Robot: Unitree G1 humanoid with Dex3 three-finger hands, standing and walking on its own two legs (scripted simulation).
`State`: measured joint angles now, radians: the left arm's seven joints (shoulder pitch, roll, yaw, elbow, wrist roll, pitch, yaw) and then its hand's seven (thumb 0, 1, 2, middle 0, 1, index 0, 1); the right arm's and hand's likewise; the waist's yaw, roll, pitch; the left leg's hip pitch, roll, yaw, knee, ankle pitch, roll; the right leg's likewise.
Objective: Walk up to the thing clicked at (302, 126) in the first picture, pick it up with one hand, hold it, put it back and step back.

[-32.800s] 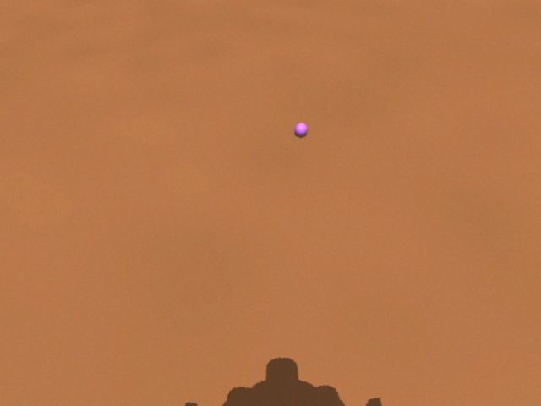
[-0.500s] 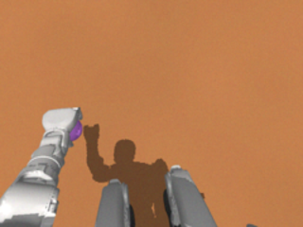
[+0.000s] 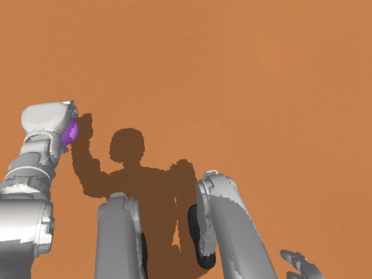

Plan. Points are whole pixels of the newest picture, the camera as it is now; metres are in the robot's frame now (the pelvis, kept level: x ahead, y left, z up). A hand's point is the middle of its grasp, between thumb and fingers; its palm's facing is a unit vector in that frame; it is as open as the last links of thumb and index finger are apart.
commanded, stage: crouch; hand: left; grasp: from above
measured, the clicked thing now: (60, 129) +0.48 +0.22 -0.19
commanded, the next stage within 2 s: lower in 0.58 s
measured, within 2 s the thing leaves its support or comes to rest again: neither
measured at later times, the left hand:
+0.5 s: hand (67, 137) +0.47 +0.22 -0.23, palm faces -0.46 -0.01 -0.89, open 9.9 cm
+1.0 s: hand (72, 140) +0.48 +0.23 -0.28, palm faces -0.47 -0.02 -0.88, open 9.9 cm
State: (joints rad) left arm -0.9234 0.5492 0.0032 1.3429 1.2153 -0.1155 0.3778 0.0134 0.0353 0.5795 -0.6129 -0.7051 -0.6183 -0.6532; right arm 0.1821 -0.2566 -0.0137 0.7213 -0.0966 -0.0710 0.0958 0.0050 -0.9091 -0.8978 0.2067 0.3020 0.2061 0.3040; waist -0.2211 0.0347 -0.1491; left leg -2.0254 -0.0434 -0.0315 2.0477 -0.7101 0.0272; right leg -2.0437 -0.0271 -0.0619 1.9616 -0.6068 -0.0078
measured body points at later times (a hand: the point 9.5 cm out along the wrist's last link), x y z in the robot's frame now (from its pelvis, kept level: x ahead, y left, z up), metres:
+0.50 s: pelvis -0.01 +0.00 -0.06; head +0.24 +0.03 +0.31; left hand +0.49 +0.22 -0.18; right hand +0.00 -0.28 -0.17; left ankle +0.06 +0.10 -0.41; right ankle +0.10 -0.12 -0.41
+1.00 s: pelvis -0.01 +0.00 -0.09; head +0.25 +0.05 +0.27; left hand +0.50 +0.22 -0.23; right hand -0.01 -0.28 -0.19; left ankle +0.06 +0.10 -0.41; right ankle +0.10 -0.12 -0.41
